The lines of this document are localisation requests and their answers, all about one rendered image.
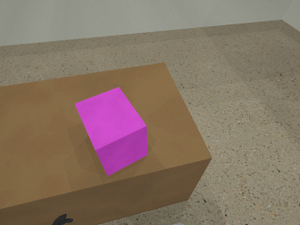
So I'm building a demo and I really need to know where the carton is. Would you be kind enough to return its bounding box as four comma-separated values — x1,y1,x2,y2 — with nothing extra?
75,87,148,176

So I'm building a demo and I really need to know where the pedestal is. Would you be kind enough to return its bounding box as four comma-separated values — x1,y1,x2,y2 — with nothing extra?
0,62,212,225

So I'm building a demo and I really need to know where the left robot hand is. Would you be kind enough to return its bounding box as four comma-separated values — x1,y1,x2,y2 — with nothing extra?
52,214,73,225

